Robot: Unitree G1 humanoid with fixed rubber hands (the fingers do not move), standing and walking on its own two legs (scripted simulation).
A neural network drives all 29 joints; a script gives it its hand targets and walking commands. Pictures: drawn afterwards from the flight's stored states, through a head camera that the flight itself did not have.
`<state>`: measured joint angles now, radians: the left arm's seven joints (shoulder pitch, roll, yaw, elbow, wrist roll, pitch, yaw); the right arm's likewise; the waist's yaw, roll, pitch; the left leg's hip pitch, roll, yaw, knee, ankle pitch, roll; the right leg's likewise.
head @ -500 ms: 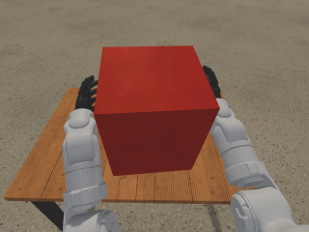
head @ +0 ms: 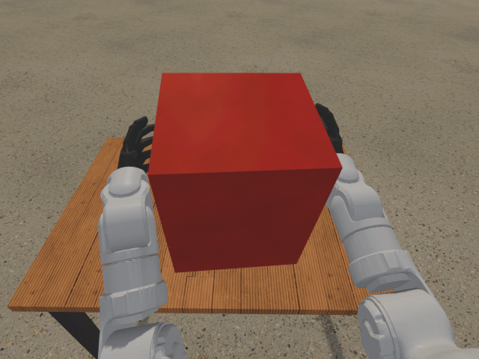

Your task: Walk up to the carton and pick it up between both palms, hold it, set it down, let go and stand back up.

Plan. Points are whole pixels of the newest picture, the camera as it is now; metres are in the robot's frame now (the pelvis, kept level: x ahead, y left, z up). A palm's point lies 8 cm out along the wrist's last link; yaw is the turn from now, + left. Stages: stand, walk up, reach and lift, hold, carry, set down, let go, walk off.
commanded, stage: hold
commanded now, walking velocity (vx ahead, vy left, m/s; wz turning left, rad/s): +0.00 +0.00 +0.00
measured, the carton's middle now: (235, 176) +0.35 +0.00 +0.16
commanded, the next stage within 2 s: set down in 1.06 s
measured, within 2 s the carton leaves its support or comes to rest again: neither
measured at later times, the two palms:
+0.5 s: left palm (133, 171) +0.35 +0.15 +0.19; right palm (326, 152) +0.37 -0.15 +0.19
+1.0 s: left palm (135, 169) +0.35 +0.15 +0.19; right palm (327, 152) +0.37 -0.15 +0.19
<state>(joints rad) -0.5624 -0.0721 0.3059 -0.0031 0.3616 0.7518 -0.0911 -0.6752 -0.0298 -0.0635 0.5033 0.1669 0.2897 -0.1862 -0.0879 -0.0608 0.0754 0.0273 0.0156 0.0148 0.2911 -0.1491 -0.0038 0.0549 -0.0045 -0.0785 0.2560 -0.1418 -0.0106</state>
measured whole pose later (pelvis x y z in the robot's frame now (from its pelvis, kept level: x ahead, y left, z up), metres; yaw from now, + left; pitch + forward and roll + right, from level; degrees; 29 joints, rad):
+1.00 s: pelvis +0.00 +0.00 +0.00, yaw +0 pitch -10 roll +0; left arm -0.55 -0.08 0.30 -0.02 0.36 0.75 -0.09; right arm -0.67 -0.03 -0.05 0.49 0.18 0.29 -0.19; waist -0.09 -0.06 0.08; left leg 0.03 0.02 0.01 0.29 -0.16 -0.01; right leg 0.07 0.00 -0.08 0.25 -0.15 -0.01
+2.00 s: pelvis +0.01 +0.00 +0.00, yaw +1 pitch -7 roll +0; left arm -0.47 -0.13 0.28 0.17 0.36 0.43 -0.03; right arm -0.58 -0.02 -0.12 0.65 0.01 -0.08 -0.13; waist -0.06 -0.05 0.09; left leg 0.00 0.02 0.02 0.28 -0.15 -0.01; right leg 0.03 0.00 -0.10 0.25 -0.16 -0.02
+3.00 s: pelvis +0.02 -0.01 +0.00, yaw -2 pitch +2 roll +0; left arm -0.56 -0.15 0.37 0.62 0.32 0.13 0.08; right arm -0.70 -0.03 -0.37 0.99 -0.17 -0.22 0.01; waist 0.00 -0.02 0.00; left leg -0.15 0.04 0.07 0.25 -0.13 -0.02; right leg -0.16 0.01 -0.06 0.26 -0.14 -0.03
